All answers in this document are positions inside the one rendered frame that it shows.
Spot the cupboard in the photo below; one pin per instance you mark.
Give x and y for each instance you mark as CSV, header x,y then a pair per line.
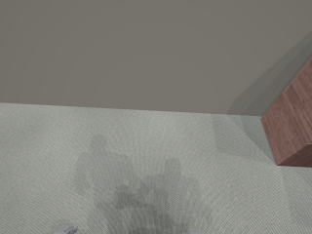
x,y
288,122

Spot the robot left hand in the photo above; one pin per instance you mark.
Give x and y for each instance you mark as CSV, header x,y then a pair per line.
x,y
71,229

